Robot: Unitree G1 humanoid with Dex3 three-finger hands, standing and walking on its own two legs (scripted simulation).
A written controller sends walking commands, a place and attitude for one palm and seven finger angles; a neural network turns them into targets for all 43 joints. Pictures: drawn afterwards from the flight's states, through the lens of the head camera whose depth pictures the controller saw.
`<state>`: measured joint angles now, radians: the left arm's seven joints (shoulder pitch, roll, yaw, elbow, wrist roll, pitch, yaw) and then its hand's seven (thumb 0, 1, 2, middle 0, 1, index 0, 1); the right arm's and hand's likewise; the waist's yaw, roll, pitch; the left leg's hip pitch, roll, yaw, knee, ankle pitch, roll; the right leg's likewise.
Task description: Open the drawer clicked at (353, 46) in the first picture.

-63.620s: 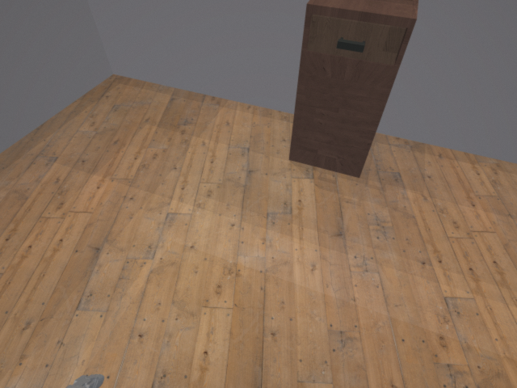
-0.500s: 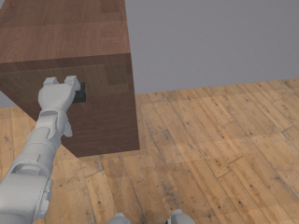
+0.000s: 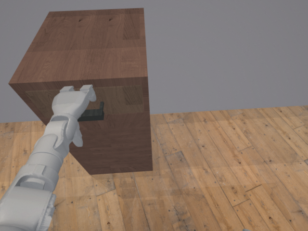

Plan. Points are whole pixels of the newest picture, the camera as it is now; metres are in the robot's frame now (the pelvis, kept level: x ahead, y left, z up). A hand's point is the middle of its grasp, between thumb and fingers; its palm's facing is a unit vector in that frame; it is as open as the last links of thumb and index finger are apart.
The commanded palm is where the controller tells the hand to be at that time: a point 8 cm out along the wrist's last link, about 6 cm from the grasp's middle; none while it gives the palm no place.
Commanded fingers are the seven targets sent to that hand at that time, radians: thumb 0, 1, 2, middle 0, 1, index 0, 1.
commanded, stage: re-aim the fingers above the handle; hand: left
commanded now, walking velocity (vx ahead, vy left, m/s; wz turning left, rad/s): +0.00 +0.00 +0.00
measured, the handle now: (88, 110) +0.49 +0.24 -0.03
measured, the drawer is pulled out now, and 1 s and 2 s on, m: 0.00 0.00 0.00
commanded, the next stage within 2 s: none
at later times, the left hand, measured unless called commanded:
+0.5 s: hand (80, 113) +0.43 +0.23 +0.03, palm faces -0.06 -0.04 -1.00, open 13.8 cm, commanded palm +0.41 +0.24 +0.09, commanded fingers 0.00 -0.50 0.30 -0.30 -1.20 -0.30 -1.20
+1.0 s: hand (79, 111) +0.44 +0.24 +0.03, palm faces -0.06 -0.02 -1.00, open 13.7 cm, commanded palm +0.42 +0.23 +0.09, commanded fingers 0.00 -0.50 0.30 -0.30 -1.20 -0.30 -1.20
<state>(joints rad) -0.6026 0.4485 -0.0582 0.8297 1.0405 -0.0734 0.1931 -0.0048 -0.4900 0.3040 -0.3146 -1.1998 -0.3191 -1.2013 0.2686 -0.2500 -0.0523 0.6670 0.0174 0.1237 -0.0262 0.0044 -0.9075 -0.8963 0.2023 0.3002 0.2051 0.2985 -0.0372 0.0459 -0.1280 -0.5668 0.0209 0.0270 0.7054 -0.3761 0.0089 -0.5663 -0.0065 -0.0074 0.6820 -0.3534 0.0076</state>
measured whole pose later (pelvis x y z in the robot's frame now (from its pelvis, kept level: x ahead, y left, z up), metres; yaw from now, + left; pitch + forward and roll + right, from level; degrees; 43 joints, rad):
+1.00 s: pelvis -0.01 +0.00 +0.00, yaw -1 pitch +16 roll -1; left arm -0.69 0.47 -0.01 0.96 1.08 -0.05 0.29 0.00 -0.49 0.30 -0.33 -1.22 -0.33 -1.22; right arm 0.32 -0.25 -0.06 0.70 0.01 0.10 -0.02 0.00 -0.91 -0.90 0.20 0.30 0.20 0.30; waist -0.07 0.05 -0.13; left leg -0.64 0.03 0.04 0.74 -0.38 0.01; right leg -0.65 0.00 0.01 0.71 -0.34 0.01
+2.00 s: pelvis -0.01 +0.00 +0.00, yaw +0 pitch +16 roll -1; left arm -0.69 0.49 -0.02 0.95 1.08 -0.07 0.28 0.00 -0.49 0.30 -0.32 -1.20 -0.32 -1.20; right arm 0.30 -0.25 -0.06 0.70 0.01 0.10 -0.02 0.00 -0.91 -0.90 0.20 0.30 0.21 0.30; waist -0.06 0.04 -0.12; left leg -0.63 0.03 0.03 0.73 -0.37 0.01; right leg -0.63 0.00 0.00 0.71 -0.34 0.00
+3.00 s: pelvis -0.02 +0.00 -0.02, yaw -1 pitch +21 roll -1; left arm -0.70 0.48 0.02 1.02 1.11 -0.09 0.37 0.00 -0.49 0.30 -0.32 -1.21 -0.32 -1.20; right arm 0.33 -0.25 -0.06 0.73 -0.01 0.10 -0.01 0.00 -0.91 -0.90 0.20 0.30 0.21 0.30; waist -0.08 0.04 -0.16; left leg -0.81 0.04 0.03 0.87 -0.42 0.01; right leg -0.81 0.01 0.00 0.83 -0.38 0.01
